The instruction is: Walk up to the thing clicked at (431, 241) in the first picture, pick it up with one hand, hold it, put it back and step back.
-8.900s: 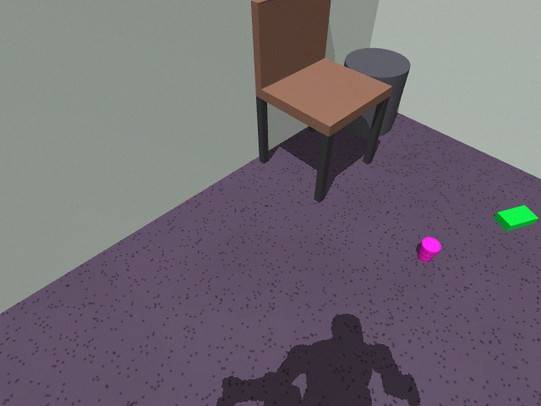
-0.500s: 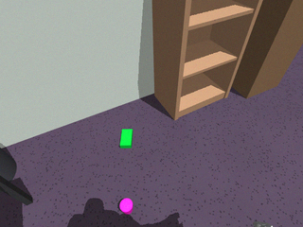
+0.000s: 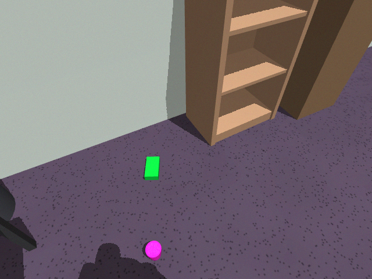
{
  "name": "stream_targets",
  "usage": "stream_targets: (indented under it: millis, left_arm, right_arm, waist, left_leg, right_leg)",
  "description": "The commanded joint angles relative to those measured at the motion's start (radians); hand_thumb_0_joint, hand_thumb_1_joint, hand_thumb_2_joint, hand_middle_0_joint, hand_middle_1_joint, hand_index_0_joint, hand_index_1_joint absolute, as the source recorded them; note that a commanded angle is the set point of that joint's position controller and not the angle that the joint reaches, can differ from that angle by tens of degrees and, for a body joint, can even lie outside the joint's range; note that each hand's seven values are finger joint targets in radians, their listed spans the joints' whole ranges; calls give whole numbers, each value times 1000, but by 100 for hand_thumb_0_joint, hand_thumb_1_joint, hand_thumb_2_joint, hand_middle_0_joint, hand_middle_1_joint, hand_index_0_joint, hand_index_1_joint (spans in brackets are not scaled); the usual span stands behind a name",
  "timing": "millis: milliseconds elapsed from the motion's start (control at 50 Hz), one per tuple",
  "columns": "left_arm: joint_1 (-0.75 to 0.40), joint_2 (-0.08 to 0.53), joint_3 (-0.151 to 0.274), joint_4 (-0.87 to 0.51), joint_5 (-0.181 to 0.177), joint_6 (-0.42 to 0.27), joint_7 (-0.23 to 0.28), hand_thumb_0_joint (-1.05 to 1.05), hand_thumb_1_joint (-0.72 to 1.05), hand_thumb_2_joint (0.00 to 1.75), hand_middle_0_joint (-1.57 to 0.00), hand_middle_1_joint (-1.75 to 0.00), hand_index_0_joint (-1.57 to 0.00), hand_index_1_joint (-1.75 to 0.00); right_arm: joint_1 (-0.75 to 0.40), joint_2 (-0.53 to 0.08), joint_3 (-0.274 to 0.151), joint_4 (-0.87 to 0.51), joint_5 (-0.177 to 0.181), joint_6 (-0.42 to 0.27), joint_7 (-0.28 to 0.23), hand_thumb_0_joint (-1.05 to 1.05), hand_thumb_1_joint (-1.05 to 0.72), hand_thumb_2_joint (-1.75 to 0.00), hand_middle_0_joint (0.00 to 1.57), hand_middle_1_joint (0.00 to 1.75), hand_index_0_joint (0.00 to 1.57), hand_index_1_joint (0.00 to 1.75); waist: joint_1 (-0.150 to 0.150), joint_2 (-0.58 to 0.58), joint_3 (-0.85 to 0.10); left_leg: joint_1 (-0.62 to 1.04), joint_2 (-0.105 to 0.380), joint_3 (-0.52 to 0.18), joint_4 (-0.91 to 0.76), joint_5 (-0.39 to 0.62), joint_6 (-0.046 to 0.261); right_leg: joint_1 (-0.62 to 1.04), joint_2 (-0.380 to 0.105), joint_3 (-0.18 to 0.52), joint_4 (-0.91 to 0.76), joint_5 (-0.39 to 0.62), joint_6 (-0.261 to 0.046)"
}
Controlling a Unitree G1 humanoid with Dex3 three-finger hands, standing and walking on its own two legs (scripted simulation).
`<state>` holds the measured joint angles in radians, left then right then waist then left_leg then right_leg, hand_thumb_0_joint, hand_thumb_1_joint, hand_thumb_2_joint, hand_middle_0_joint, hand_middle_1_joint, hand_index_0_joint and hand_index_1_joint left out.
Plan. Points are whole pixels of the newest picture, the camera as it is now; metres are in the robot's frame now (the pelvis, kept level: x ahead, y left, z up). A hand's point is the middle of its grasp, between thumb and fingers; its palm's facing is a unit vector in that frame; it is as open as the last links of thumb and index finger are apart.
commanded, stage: walk up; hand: left
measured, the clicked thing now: (154, 252) +0.40 +0.19 -0.74
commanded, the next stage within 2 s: stand in 0.38 s
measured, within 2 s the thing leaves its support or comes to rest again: neither
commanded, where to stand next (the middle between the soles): +0.02 +0.00 m, yaw +0 degrees
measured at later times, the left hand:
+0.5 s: hand out of the picture +0.08 +0.25 -0.16, palm faces -0.02 -0.94 -0.34, open 7.4 cm
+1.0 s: hand out of the picture +0.08 +0.25 -0.16, palm faces -0.05 -0.94 -0.34, open 7.4 cm
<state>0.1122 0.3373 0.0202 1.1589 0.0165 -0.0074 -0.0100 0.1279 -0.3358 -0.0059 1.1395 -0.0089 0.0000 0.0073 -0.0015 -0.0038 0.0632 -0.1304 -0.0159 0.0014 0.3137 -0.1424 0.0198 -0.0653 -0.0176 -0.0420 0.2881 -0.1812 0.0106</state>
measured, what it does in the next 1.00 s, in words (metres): stands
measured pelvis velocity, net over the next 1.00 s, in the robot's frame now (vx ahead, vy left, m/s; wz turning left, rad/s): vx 0.01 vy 0.00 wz -0.01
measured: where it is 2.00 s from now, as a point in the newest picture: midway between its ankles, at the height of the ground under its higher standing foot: outside the picture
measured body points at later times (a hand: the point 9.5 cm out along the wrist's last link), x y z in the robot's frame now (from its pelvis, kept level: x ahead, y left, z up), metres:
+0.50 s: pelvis +0.01 +0.00 +0.00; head +0.01 +0.00 +0.45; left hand +0.08 +0.30 -0.13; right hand +0.10 -0.30 -0.13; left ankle +0.02 +0.10 -0.75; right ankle -0.01 -0.12 -0.75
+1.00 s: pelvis +0.01 +0.00 +0.00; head +0.02 +0.00 +0.45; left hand +0.08 +0.30 -0.13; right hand +0.08 -0.30 -0.13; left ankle +0.02 +0.10 -0.75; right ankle -0.01 -0.12 -0.75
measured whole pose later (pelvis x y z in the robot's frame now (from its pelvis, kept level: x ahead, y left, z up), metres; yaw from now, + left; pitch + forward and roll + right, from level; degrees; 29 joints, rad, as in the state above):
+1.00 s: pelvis +0.01 +0.00 +0.00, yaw +0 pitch -2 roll +0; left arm 0.13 0.35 -0.01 1.12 0.02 -0.02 0.00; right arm 0.12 -0.35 0.01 1.13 -0.01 -0.01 0.00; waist 0.00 0.00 0.05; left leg -0.12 -0.02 0.01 0.31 -0.16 0.02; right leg -0.06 -0.02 -0.04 0.30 -0.21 0.01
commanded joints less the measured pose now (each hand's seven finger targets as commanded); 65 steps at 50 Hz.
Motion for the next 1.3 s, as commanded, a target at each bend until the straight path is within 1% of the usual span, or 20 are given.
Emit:
stream_targets:
  millis: [0, 40, 60, 180, 220, 240, 300, 340, 360, 380, 420, 440, 500, 560, 680, 800, 960, 1060, 1100, 1280]
  left_arm:
    - [-52, 214, 41, -71, -6, -21, 15, 0, 90, 90, -20, -30, -20, -30]
    - [-56, 213, 40, -69, -7, -19, 16, 0, 90, 90, -20, -30, -20, -30]
    - [-48, 212, 40, -67, -8, -19, 16, 0, 90, 90, -20, -30, -20, -30]
    - [-54, 213, 39, -71, -6, -20, 17, 0, 90, 90, -20, -30, -20, -30]
    - [-58, 211, 37, -69, -9, -20, 17, 0, 90, 90, -20, -30, -20, -30]
    - [-51, 216, 37, -74, -5, -20, 17, 0, 90, 90, -20, -30, -20, -30]
    - [-66, 220, 39, -76, -7, -20, 17, 0, 90, 90, -20, -30, -20, -30]
    - [-57, 214, 38, -74, -8, -21, 18, 0, 90, 90, -20, -30, -20, -30]
    - [-33, 209, 26, -78, -3, -22, 18, 0, 90, 90, -20, -30, -20, -30]
    - [-37, 211, 26, -78, 0, -22, 18, 0, 90, 90, -20, -30, -20, -30]
    - [-47, 217, 25, -84, -2, -26, 18, 0, 90, 90, -20, -30, -20, -30]
    - [-41, 218, 23, -89, -1, -27, 19, 0, 90, 90, -20, -30, -20, -30]
    - [-37, 224, 22, -92, -3, -31, 20, 0, 90, 90, -20, -30, -20, -30]
    - [-21, 220, 19, -93, -2, -32, 21, 0, 90, 90, -20, -30, -20, -30]
    - [-26, 221, 19, -96, -6, -27, 19, 0, 90, 90, -20, -30, -20, -30]
    - [-19, 224, 17, -100, -4, -29, 18, 0, 90, 90, -20, -30, -20, -30]
    - [-10, 223, 14, -98, -7, -27, 20, 0, 90, 90, -20, -30, -20, -30]
    - [-16, 225, 14, -101, -7, -27, 20, 0, 90, 90, -20, -30, -20, -30]
    - [-8, 225, 14, -102, -6, -27, 21, 0, 90, 90, -20, -30, -20, -30]
    - [-5, 227, 15, -105, -6, -28, 23, 0, 90, 90, -20, -30, -20, -30]
  right_arm:
    - [-56, -215, -44, -64, 0, -27, -14, 0, -90, -90, 20, 30, 20, 30]
    - [-53, -220, -46, -61, -1, -28, -14, 0, -90, -90, 20, 30, 20, 30]
    - [-58, -220, -46, -63, 1, -29, -14, 0, -90, -90, 20, 30, 20, 30]
    - [-58, -218, -44, -65, 3, -29, -15, 0, -90, -90, 20, 30, 20, 30]
    - [-64, -216, -41, -67, 4, -28, -15, 0, -90, -90, 20, 30, 20, 30]
    - [-67, -224, -44, -70, 3, -29, -15, 0, -90, -90, 20, 30, 20, 30]
    - [-65, -219, -41, -70, 3, -28, -14, 0, -90, -90, 20, 30, 20, 30]
    - [-69, -215, -39, -71, 5, -27, -13, 0, -90, -90, 20, 30, 20, 30]
    - [-61, -219, -35, -72, -6, -32, -16, 0, -90, -90, 20, 30, 20, 30]
    - [-70, -222, -37, -72, -6, -33, -17, 0, -90, -90, 20, 30, 20, 30]
    - [-58, -222, -32, -69, -5, -36, -17, 0, -90, -90, 20, 30, 20, 30]
    - [-68, -224, -33, -72, -6, -36, -15, 0, -90, -90, 20, 30, 20, 30]
    - [-65, -227, -34, -75, -4, -36, -15, 0, -90, -90, 20, 30, 20, 30]
    - [-67, -229, -35, -77, -2, -36, -15, 0, -90, -90, 20, 30, 20, 30]
    - [-62, -226, -30, -72, -1, -35, -15, 0, -90, -90, 20, 30, 20, 30]
    - [-54, -233, -29, -70, 0, -40, -15, 0, -90, -90, 20, 30, 20, 30]
    - [-56, -231, -26, -66, 0, -35, -15, 0, -90, -90, 20, 30, 20, 30]
    - [-48, -231, -27, -65, -1, -34, -16, 0, -90, -90, 20, 30, 20, 30]
    - [-59, -234, -28, -65, 0, -36, -16, 0, -90, -90, 20, 30, 20, 30]
    - [-54, -232, -28, -69, 0, -35, -17, 0, -90, -90, 20, 30, 20, 30]
  waist:
    - [5, 20, -84]
    - [3, 26, -77]
    - [8, 29, -82]
    - [3, 10, -103]
    - [4, 13, -79]
    - [4, 6, -98]
    - [2, 4, -89]
    - [6, 12, -94]
    - [4, 9, -111]
    - [4, 10, -94]
    - [-2, 13, -96]
    - [4, 13, -94]
    - [0, -8, -105]
    - [1, 0, -103]
    - [1, 16, -77]
    - [1, 13, -101]
    - [2, -1, -81]
    - [-4, 3, -90]
    - [4, 5, -92]
    - [0, 4, -99]
  left_leg:
    - [-12, 141, -136, -63, 59, 15]
    - [-25, 140, -143, -71, 56, 13]
    - [-18, 145, -144, -67, 74, 16]
    - [4, 140, -138, -50, 125, 13]
    - [-13, 135, -140, -53, 127, 11]
    - [0, 137, -136, -45, 122, 17]
    - [-2, 130, -132, -42, 137, 10]
    - [7, 136, -137, -41, 160, 10]
    - [32, 143, -124, -42, 133, 8]
    - [28, 141, -129, -42, 132, 5]
    - [26, 145, -127, -45, 133, 7]
    - [34, 144, -127, -42, 151, 5]
    - [48, 148, -119, -30, 187, 11]
    - [52, 146, -118, -31, 187, 9]
    - [22, 143, -120, -51, 126, 4]
    - [40, 146, -117, -40, 179, 6]
    - [41, 145, -120, -45, 160, 1]
    - [39, 143, -113, -37, 160, 3]
    - [52, 149, -118, -36, 176, 4]
    - [64, 149, -109, -25, 198, 4]
  right_leg:
    - [15, -110, 98, -44, 49, -26]
    - [16, -109, 94, -35, 52, -27]
    - [19, -110, 91, -31, 60, -28]
    - [18, -112, 89, -31, 74, -27]
    - [10, -112, 89, -35, 85, -24]
    - [19, -115, 89, -33, 87, -26]
    - [9, -117, 94, -29, 102, -25]
    - [15, -116, 86, -36, 100, -23]
    - [-2, -130, 98, -42, 74, -27]
    - [-16, -126, 96, -45, 67, -27]
    - [-6, -133, 103, -42, 80, -28]
    - [-15, -131, 98, -42, 86, -26]
    - [-4, -135, 101, -43, 132, -23]
    - [-6, -132, 97, -42, 140, -22]
    - [-8, -130, 101, -43, 71, -30]
    - [6, -133, 106, -36, 125, -31]
    - [-19, -127, 100, -37, 96, -29]
    - [-3, -131, 108, -39, 121, -31]
    - [-5, -130, 104, -34, 129, -31]
    - [-2, -130, 104, -34, 161, -30]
